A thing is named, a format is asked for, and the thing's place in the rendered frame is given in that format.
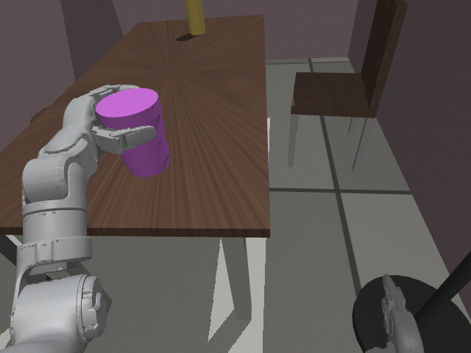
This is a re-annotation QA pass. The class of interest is right robot hand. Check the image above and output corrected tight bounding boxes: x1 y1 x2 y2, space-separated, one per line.
365 274 425 353

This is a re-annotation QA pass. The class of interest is left robot arm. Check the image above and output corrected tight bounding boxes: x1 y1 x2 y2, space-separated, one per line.
0 126 107 353

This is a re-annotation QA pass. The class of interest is left robot hand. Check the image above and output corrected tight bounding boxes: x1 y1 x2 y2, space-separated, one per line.
62 85 157 156

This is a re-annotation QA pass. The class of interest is table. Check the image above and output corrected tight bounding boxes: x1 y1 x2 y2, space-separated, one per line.
0 14 270 321

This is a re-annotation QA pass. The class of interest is coat stand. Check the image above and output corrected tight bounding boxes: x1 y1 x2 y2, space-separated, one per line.
352 251 471 353

